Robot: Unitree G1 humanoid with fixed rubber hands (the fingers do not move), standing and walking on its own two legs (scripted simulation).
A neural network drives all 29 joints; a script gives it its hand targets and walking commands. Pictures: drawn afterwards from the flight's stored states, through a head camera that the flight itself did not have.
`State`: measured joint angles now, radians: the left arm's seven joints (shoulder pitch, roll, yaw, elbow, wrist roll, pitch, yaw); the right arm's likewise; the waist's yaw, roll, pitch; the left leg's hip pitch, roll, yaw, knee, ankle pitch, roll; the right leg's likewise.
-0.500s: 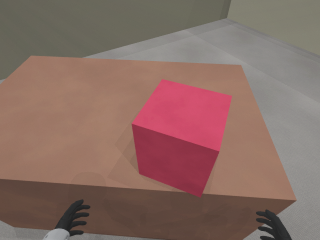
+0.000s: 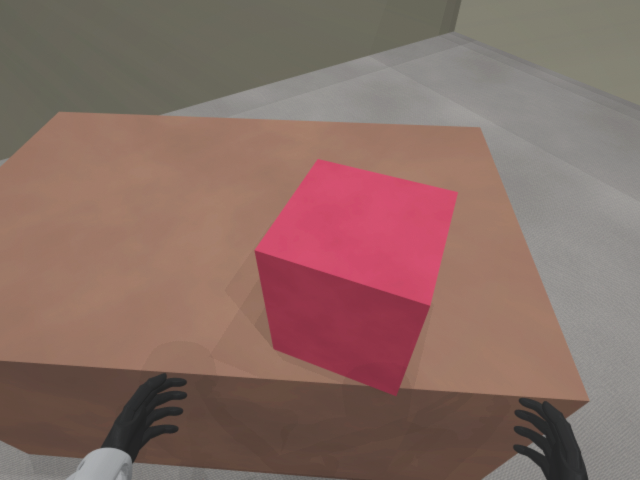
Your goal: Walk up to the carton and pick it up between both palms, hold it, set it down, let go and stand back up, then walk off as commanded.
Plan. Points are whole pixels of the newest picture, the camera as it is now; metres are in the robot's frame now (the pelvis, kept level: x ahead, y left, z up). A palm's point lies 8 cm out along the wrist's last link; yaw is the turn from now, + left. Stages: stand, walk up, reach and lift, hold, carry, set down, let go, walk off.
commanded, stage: reach and lift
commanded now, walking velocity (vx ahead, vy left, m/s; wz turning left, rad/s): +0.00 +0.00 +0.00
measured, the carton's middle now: (357, 278) +0.40 -0.03 +0.00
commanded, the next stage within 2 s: none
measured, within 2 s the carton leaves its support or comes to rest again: neither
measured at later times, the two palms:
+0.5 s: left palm (126, 409) +0.20 +0.24 +0.03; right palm (540, 455) +0.16 -0.21 +0.02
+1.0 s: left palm (135, 376) +0.23 +0.23 +0.04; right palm (527, 423) +0.18 -0.20 +0.04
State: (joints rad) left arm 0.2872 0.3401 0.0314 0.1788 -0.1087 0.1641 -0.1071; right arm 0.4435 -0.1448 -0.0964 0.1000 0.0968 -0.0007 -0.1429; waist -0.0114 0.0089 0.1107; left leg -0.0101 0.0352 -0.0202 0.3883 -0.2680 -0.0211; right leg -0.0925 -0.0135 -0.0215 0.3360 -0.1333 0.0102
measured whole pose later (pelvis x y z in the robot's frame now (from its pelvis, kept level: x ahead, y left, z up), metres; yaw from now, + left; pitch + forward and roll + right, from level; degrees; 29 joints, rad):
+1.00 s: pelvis +0.03 +0.01 +0.00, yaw +0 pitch -4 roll -1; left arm 0.32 0.43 -0.01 -0.13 -0.31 0.13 -0.10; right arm 0.51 -0.06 -0.01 -0.27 0.16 0.13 -0.23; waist -0.01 0.01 0.11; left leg -0.01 0.04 -0.02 0.39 -0.30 -0.02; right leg -0.09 -0.01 -0.02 0.34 -0.17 0.01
